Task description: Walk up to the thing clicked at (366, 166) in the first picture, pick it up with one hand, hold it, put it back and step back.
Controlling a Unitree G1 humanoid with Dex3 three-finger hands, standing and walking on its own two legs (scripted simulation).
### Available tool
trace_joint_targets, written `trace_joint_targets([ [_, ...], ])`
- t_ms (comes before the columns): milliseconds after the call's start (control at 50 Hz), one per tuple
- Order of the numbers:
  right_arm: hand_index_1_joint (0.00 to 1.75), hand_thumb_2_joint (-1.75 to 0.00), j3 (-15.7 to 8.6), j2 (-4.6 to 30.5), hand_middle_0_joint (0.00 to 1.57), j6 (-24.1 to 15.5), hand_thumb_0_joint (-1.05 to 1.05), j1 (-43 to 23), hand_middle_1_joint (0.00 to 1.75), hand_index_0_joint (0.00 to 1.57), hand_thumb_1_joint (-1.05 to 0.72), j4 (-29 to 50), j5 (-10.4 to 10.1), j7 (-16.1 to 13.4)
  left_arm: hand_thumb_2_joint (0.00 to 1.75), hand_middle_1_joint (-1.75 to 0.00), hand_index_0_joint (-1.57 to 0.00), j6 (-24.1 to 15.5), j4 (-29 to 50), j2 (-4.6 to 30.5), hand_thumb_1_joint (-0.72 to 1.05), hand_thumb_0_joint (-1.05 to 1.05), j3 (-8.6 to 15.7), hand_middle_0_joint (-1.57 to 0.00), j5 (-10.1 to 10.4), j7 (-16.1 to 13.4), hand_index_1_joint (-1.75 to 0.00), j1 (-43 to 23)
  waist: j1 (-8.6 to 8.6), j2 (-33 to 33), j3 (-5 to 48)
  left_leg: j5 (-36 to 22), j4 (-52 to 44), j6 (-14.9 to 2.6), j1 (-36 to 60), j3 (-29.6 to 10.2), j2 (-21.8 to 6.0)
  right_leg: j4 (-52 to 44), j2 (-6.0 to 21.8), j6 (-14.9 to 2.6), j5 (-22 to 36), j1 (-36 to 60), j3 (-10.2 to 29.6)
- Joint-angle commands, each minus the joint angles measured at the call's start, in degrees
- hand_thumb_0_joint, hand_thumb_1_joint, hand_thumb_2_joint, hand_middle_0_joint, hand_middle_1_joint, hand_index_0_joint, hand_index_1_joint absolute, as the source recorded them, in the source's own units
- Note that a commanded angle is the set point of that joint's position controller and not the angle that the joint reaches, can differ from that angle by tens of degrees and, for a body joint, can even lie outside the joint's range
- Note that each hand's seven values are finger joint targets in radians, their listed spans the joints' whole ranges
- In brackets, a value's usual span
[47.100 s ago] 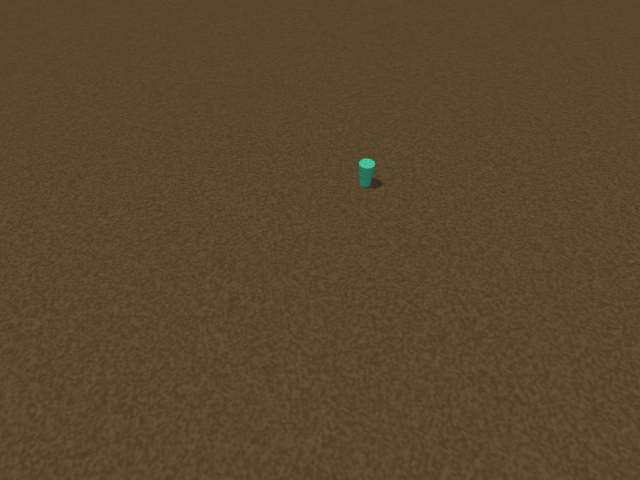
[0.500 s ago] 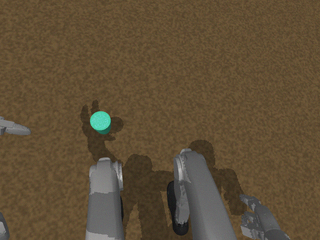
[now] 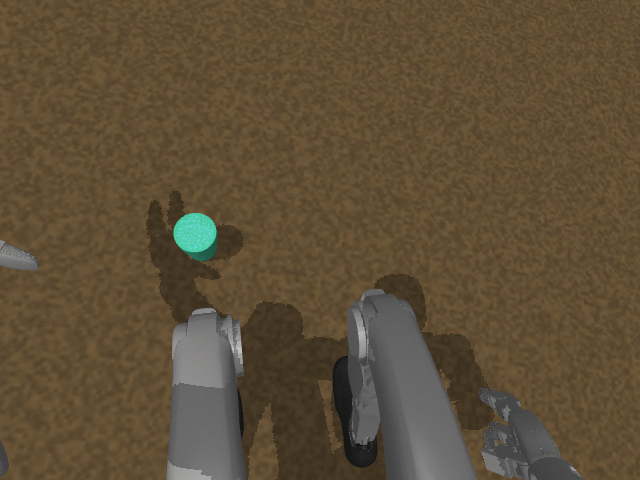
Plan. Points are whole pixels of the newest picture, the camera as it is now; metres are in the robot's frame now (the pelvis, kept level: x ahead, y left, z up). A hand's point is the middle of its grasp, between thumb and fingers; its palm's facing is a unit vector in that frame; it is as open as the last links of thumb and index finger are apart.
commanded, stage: go down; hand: left
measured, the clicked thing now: (199, 241) +0.48 +0.16 -0.37
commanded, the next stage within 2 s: approach in 1.34 s
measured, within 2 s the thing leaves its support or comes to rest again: neither
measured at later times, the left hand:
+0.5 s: hand out of the picture +0.43 +0.34 -0.05, palm faces -0.05 -0.94 -0.34, open 17.0 cm
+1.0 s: hand out of the picture +0.42 +0.34 -0.06, palm faces -0.04 -0.96 -0.29, open 17.1 cm
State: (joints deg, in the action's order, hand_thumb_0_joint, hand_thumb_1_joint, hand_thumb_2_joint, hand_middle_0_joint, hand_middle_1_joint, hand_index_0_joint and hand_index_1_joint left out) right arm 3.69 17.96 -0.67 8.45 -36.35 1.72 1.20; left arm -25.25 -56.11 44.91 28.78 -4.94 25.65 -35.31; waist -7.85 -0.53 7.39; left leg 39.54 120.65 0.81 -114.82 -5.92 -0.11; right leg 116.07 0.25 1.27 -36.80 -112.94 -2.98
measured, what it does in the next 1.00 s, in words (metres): stands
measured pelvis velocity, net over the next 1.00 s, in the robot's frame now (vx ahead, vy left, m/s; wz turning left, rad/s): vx -0.01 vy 0.00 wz -0.01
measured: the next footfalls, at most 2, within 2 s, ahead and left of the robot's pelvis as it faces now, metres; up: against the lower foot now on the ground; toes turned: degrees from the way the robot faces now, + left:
none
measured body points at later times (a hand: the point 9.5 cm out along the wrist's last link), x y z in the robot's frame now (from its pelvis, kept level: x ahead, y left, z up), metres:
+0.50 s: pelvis +0.00 +0.00 -0.02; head +0.20 +0.06 +0.37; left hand +0.43 +0.39 -0.02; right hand +0.12 -0.28 -0.13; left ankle +0.08 +0.12 -0.40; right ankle +0.10 -0.13 -0.40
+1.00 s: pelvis -0.01 +0.00 -0.04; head +0.20 +0.07 +0.36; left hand +0.42 +0.39 -0.04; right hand +0.12 -0.28 -0.14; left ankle +0.08 +0.12 -0.40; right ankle +0.10 -0.13 -0.40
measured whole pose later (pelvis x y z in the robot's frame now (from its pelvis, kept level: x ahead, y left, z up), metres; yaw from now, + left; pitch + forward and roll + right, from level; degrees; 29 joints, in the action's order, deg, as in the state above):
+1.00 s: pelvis -0.01 +0.00 -0.04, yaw -1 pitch +32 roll -7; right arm 5.1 18.8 -2.0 7.4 -37.2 2.2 1.4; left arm -27.1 -56.9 45.6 32.3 0.1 30.7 -35.3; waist -8.0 -1.1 5.9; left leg 39.6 127.4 0.6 -120.0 -6.7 0.4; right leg 122.0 0.4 1.6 -36.8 -117.4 -3.5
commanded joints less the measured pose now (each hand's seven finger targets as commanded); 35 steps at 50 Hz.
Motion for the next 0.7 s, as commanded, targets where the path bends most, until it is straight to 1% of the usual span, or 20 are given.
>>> trace_joint_targets([
  [0,0.3,-0.88,-4.47,12.98,0.2,-1.33,0.0,8.04,0.3,0.2,-0.84,2.9,0.02,-1.02,0.11,-0.09,-0.03,-3.51,10.25,20.37,-0.38,0.0,5.18,0.0,2.52,-0.3,-0.04,-14.21,1.15,13.5,34.95,-8.28,-16.04,-2.54,25.86,1.59,-0.41,-11.04,-0.44,-3.7,6.86,16.84,-1.47],
  [20,0.3,-0.88,-4.4,12.96,0.2,-1.28,0.0,8.03,0.3,0.2,-0.84,2.64,0.11,-1.03,0.1,-0.08,-0.03,-3.72,10.81,20.02,-0.37,0.0,4.88,0.0,2.7,0.03,-0.03,-14.75,1.27,14.55,35.61,-9.03,-15.96,-2.37,26.66,1.47,-0.47,-10.5,-0.39,-3.77,7.4,16.45,-1.52],
  [40,0.3,-0.88,-4.41,13.03,0.2,-1.35,0.0,7.75,0.3,0.2,-0.84,2.83,0.21,-1.06,0.11,-0.11,-0.04,-3.72,10.37,21.21,-0.39,0.0,5.5,0.0,2.78,0.14,-0.06,-14.21,1.58,13.68,35.97,-9.19,-15.17,-2.61,25.71,2.14,-0.3,-10.93,-0.44,-3.61,7.44,17.72,-1.16],
  [60,0.3,-0.88,-4.35,12.91,0.2,-1.41,0.0,7.63,0.3,0.2,-0.84,2.92,0.16,-1.15,0.1,-0.09,-0.04,-3.88,11.11,20.81,-0.4,0.0,5.19,0.0,2.98,0.31,-0.03,-15.43,0.98,13.69,35.46,-8.61,-15.0,-2.72,25.04,2.29,-0.28,-11.13,-0.44,-3.53,7.23,17.66,-1.27],
  [80,0.3,-0.88,-4.26,12.87,0.2,-1.48,0.0,8.15,0.3,0.2,-0.84,2.59,0.22,-1.02,0.09,-0.08,-0.04,-3.65,9.4,20.52,-0.39,0.0,5.38,0.0,2.96,0.28,-0.03,-13.8,1.17,12.86,35.43,-9.74,-14.54,-2.8,24.66,2.62,-0.17,-11.31,-0.48,-3.52,7.85,18.51,-1.1],
  [100,0.3,-0.88,-4.08,12.95,0.2,-1.52,0.0,7.8,0.3,0.2,-0.84,2.66,0.18,-1.0,0.11,-0.1,-0.03,-4.03,11.63,21.18,-0.39,0.0,5.63,0.0,3.14,0.46,-0.05,-15.39,1.65,14.26,35.85,-10.15,-14.7,-2.57,25.11,2.27,-0.25,-10.3,-0.41,-3.77,8.09,17.37,-1.3],
  [120,0.3,-0.88,-4.12,12.9,0.2,-1.49,0.0,7.98,0.3,0.2,-0.84,2.27,0.25,-0.9,0.1,-0.09,-0.04,-3.76,8.5,20.42,-0.4,0.0,5.74,0.0,3.03,0.6,-0.04,-13.47,1.08,14.05,34.5,-9.91,-14.44,-2.6,24.94,2.24,-0.26,-10.22,-0.45,-3.68,7.7,16.48,-1.45],
  [160,0.3,-0.88,-4.18,13.23,0.2,-1.46,0.0,8.08,0.3,0.2,-0.84,2.46,0.13,-0.9,0.1,-0.09,-0.04,-3.96,9.06,21.29,-0.41,0.0,6.18,0.0,3.23,0.8,-0.04,-13.27,1.49,13.78,34.4,-9.62,-14.58,-2.55,24.75,2.0,-0.36,-9.93,-0.47,-3.73,7.58,16.44,-1.58],
  [180,0.3,-0.88,-4.23,13.27,0.2,-1.44,0.0,7.74,0.3,0.2,-0.84,2.53,0.18,-0.9,0.11,-0.09,-0.03,-4.1,9.74,20.66,-0.4,0.0,5.63,0.0,3.22,1.0,-0.04,-14.2,1.26,14.28,34.34,-8.92,-14.8,-2.41,24.84,1.68,-0.4,-9.56,-0.39,-3.76,7.23,15.67,-1.68],
  [220,0.3,-0.88,-4.3,13.33,0.2,-1.44,0.0,7.89,0.3,0.2,-0.84,2.7,0.23,-0.88,0.1,-0.09,-0.04,-4.17,10.35,21.97,-0.41,0.0,6.89,0.0,3.44,1.12,-0.05,-14.07,1.76,13.61,36.2,-9.28,-14.04,-2.6,24.57,2.21,-0.25,-9.78,-0.49,-3.65,7.48,17.15,-1.63],
  [240,0.3,-0.88,-4.23,13.41,0.2,-1.47,0.0,7.43,0.3,0.2,-0.84,2.79,0.25,-0.93,0.1,-0.11,-0.04,-4.19,9.63,22.18,-0.43,0.0,6.95,0.0,3.72,1.34,-0.06,-13.53,1.91,13.52,35.71,-8.84,-13.87,-2.64,24.05,2.44,-0.23,-9.81,-0.53,-3.63,7.08,17.02,-1.36],
  [300,0.3,-0.88,-3.93,13.3,0.2,-1.77,0.0,7.5,0.3,0.2,-0.84,2.36,0.27,-0.86,0.1,-0.1,-0.04,-4.23,9.12,20.71,-0.42,0.0,6.42,0.0,4.29,1.78,-0.04,-14.01,0.79,13.66,34.26,-9.18,-13.31,-2.63,22.92,2.17,-0.21,-8.96,-0.46,-3.6,7.42,16.16,-1.81],
  [340,0.3,-0.88,-4.06,13.43,0.2,-1.83,0.0,7.61,0.3,0.2,-0.84,2.52,0.23,-0.85,0.1,-0.1,-0.04,-4.38,9.0,21.91,-0.43,0.0,7.07,0.0,4.17,1.79,-0.05,-13.72,1.24,13.08,34.66,-8.69,-13.09,-2.68,22.41,2.22,-0.22,-8.87,-0.52,-3.59,7.02,16.33,-1.76],
  [360,0.3,-0.88,-3.88,13.48,0.2,-1.86,0.0,7.4,0.3,0.2,-0.84,2.42,0.29,-0.89,0.11,-0.1,-0.04,-4.56,9.28,21.3,-0.43,0.0,6.22,0.0,4.13,2.08,-0.05,-14.42,1.06,14.02,34.12,-8.21,-13.34,-2.58,22.85,1.91,-0.26,-8.44,-0.49,-3.71,6.71,15.47,-1.91],
  [440,0.3,-0.88,-3.9,13.66,0.2,-1.95,0.0,7.5,0.3,0.2,-0.84,2.32,0.42,-0.83,0.1,-0.1,-0.04,-4.5,9.46,20.74,-0.43,0.0,6.34,0.0,4.62,2.62,-0.05,-14.43,0.99,14.49,34.66,-8.39,-12.89,-2.42,23.28,1.9,-0.27,-8.17,-0.48,-3.66,6.88,15.26,-1.97],
  [480,0.3,-0.88,-3.83,13.99,0.2,-1.96,0.0,7.44,0.3,0.2,-0.84,1.99,0.44,-0.85,0.09,-0.1,-0.05,-4.64,9.4,21.87,-0.45,0.0,7.28,0.0,4.81,2.63,-0.05,-14.19,1.54,14.84,34.43,-8.18,-12.85,-2.33,23.8,1.73,-0.36,-7.66,-0.45,-3.74,6.59,14.09,-2.09],
  [500,0.3,-0.88,-3.8,13.86,0.2,-2.04,0.0,7.19,0.3,0.2,-0.84,2.17,0.47,-0.82,0.1,-0.1,-0.04,-4.73,9.96,21.58,-0.44,0.0,6.52,0.0,4.78,2.8,-0.05,-15.7,0.92,15.5,34.71,-7.85,-12.48,-2.36,23.29,1.83,-0.33,-7.52,-0.47,-3.76,6.41,13.83,-2.08],
  [540,0.3,-0.88,-3.69,13.98,0.2,-1.92,0.0,7.55,0.3,0.2,-0.84,1.84,0.45,-0.9,0.09,-0.1,-0.05,-4.54,8.42,22.18,-0.45,0.0,7.74,0.0,4.99,2.79,-0.05,-13.82,1.05,13.95,34.22,-8.23,-12.19,-2.51,22.1,1.99,-0.16,-7.67,-0.48,-3.64,6.6,15.0,-2.11],
  [560,0.3,-0.88,-3.58,13.81,0.2,-1.93,0.0,7.1,0.3,0.2,-0.84,1.81,0.54,-0.85,0.09,-0.1,-0.05,-4.68,8.95,21.28,-0.45,0.0,7.03,0.0,5.15,2.86,-0.05,-14.2,1.02,14.16,33.43,-7.65,-12.12,-2.49,21.69,2.02,-0.24,-7.49,-0.47,-3.61,6.26,14.38,-2.13],
  [680,0.3,-0.88,-3.6,14.23,0.2,-2.22,0.0,6.52,0.3,0.2,-0.84,2.22,0.44,-0.82,0.09,-0.11,-0.05,-5.15,10.16,21.37,-0.46,0.0,7.18,0.0,5.7,3.26,-0.05,-14.58,1.24,15.29,33.49,-5.83,-12.54,-2.33,22.14,1.13,-0.28,-6.4,-0.42,-3.74,5.07,12.26,-2.53],
])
